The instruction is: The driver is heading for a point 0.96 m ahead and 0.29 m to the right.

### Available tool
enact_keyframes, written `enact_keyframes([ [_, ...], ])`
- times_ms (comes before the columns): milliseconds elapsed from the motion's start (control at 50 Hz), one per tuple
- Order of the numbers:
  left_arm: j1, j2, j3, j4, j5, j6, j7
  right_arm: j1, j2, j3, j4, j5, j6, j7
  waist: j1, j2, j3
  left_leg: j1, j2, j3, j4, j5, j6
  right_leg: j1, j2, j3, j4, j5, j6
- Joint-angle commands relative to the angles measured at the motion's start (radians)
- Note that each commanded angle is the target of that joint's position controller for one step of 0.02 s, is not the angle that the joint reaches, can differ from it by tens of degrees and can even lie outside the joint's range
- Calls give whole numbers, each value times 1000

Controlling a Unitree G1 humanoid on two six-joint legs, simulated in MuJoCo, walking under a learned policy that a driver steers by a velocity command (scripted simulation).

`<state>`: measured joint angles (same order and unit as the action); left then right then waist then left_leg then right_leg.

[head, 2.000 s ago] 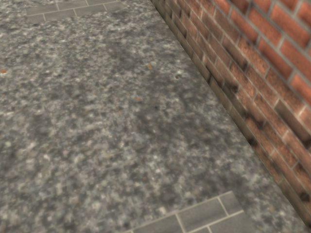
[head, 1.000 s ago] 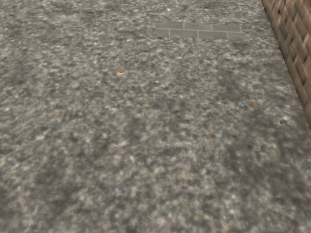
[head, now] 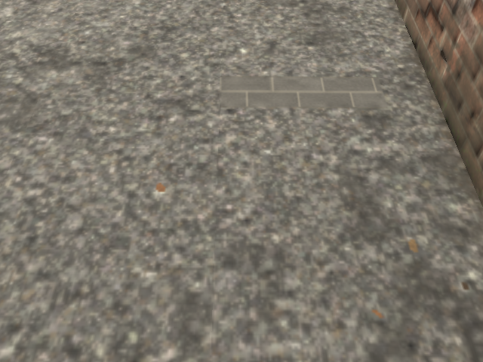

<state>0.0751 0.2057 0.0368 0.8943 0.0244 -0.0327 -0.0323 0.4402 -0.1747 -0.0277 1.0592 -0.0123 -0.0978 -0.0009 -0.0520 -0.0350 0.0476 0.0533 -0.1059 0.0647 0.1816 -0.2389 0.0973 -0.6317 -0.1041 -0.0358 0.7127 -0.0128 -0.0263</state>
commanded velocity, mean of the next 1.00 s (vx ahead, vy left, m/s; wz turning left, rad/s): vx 0.50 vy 0.00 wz -0.11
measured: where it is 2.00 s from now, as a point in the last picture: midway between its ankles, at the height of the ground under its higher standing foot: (289, 208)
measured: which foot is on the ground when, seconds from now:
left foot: down 0.00-0.14, up 0.16-0.70, down 0.72-1.00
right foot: up 0.00-0.12, down 0.14-0.72, up 0.74-1.00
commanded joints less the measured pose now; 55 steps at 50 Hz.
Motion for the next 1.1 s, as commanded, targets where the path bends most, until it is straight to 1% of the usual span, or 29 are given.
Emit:
enact_keyframes([
  [20,-130,43,1,-87,-2,-16,1,86,-134,-21,-8,-7,-6,-11,-16,92,65,17,294,-133,-21,482,104,-24,40,-39,-79,-1,-16],
  [60,-140,58,6,-100,-2,-23,2,89,-143,-23,4,-13,-2,-19,-3,95,70,76,323,-133,21,583,104,-11,53,-38,-115,-66,-45],
  [100,-53,73,15,-79,-3,-32,10,52,-158,-27,2,-17,-1,-24,50,107,29,78,321,-106,133,823,81,141,103,-57,-164,-146,-81],
  [120,63,90,26,-40,-2,-38,18,38,-168,-30,3,-18,1,-23,99,106,-30,67,306,-92,265,920,68,277,138,-69,-199,-161,-102],
  [140,239,116,41,19,7,-47,28,19,-166,-28,-2,-11,3,-20,174,76,-120,-24,266,-58,464,853,49,505,133,-57,-253,-116,-131],
  [160,415,200,64,52,34,-53,41,18,-130,-16,-37,0,0,-15,225,-19,-250,-238,212,-22,768,499,32,767,-90,185,-256,-200,-184],
  [180,425,273,82,55,37,-48,33,141,-40,-5,-41,36,1,-4,156,-238,-349,-589,13,-8,1114,-282,-8,982,-343,681,-383,-232,-335],
  [200,330,212,72,43,-2,-37,26,51,-145,-31,-41,8,6,-9,140,-57,-255,-677,72,-133,1167,-231,10,885,-281,670,-437,-309,-300],
  [220,224,153,54,25,-11,-39,23,-35,-144,-35,-71,5,2,-4,105,-22,-119,-694,116,-128,1129,-125,12,736,-248,504,-460,-275,-266],
  [240,182,103,41,25,-6,-47,20,-71,-123,-32,-77,4,0,-1,81,21,-59,-660,148,-122,1080,-67,9,627,-205,404,-493,-163,-239],
  [280,186,49,23,55,-9,-60,27,-55,-85,-28,-71,-21,25,10,31,-7,-26,-575,182,-113,998,-31,-11,508,-129,261,-527,-48,-186],
  [340,266,76,25,95,-14,-79,32,-82,-66,-28,-83,-28,50,23,14,-12,-15,-589,189,-82,940,3,-39,484,-103,188,-554,60,-187],
  [400,320,92,24,112,-14,-80,32,-220,-77,-27,-131,-26,61,27,35,-13,28,-690,213,-54,832,104,-65,499,-84,147,-593,71,-182],
  [500,405,86,15,135,-14,-77,35,-409,-64,-12,-193,-11,56,30,83,-24,50,-693,194,-9,568,235,-77,563,-61,93,-595,170,-158],
  [600,474,92,16,167,-1,-70,47,-519,-77,-10,-238,-9,47,26,113,-32,68,-704,164,8,435,198,-42,718,-108,91,-546,265,-173],
  [640,461,104,20,172,4,-67,53,-509,-87,-14,-244,-8,38,24,93,-33,63,-659,145,14,392,130,-13,758,-126,82,-493,379,-167],
  [660,446,107,21,172,5,-66,55,-470,-94,-20,-236,-9,32,20,70,-34,46,-575,120,21,367,92,2,749,-123,80,-432,506,-156],
  [680,430,117,23,171,4,-64,54,-376,-108,-29,-209,-10,25,13,30,-38,1,-454,88,28,338,64,18,736,-112,79,-328,625,-145],
  [700,404,120,22,166,-1,-61,50,-207,-130,-43,-153,-16,14,4,-43,-8,-84,-243,73,31,270,110,41,673,-73,54,-148,617,-127],
  [720,388,95,13,135,-15,-64,45,-26,-202,-65,-115,-42,2,-9,-104,55,-206,35,242,-146,257,49,87,470,-26,31,114,342,-109],
  [740,514,-19,-9,117,-59,-59,38,42,-301,-90,-111,-58,5,-9,-57,277,-350,323,558,-610,177,-21,217,106,150,-43,495,-396,-62],
  [760,461,101,24,134,-29,-50,46,-28,-245,-81,-126,-22,22,-2,-49,127,-308,216,541,-684,94,-111,203,32,132,78,592,-473,-78],
  [780,376,101,31,107,-22,-48,43,-148,-185,-62,-145,-12,22,0,-5,91,-148,59,501,-514,62,-123,165,9,81,92,580,-380,-82],
  [800,334,77,28,97,-19,-49,38,-207,-129,-48,-152,-12,14,4,17,64,-71,-65,458,-398,17,-53,131,33,45,90,532,-313,-80],
  [840,337,47,32,98,4,-23,26,-212,-81,-34,-132,-7,0,-6,63,99,-14,-194,383,-226,-19,65,65,102,13,85,468,-268,-66],
  [880,332,24,34,90,8,0,14,-163,-82,-32,-113,-3,-17,-11,78,95,-16,-211,371,-151,-31,159,56,107,12,73,459,-243,-57],
  [940,237,19,35,47,8,18,3,-115,-110,-39,-100,-1,-29,-14,80,94,11,-192,362,-55,-52,227,48,5,-7,57,416,-149,-43],
  [1040,53,14,23,-28,3,17,-12,-54,-107,-33,-83,-4,-28,-19,52,93,53,-152,330,72,-51,341,30,-43,2,4,170,3,-29],
  [1100,-46,10,13,-70,6,16,-19,-3,-128,-36,-68,-5,-24,-27,24,97,63,-80,352,120,-37,429,26,-17,21,-58,28,20,-46],
])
